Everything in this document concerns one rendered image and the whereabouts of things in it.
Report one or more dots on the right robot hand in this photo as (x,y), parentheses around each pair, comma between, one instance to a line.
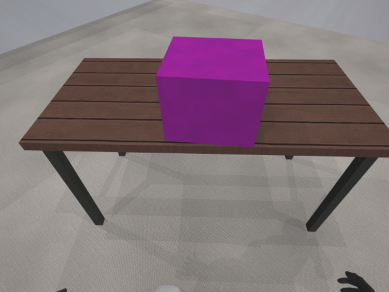
(354,279)

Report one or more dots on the carton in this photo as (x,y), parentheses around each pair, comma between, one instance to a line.
(212,90)

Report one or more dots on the table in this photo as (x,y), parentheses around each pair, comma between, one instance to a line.
(112,105)

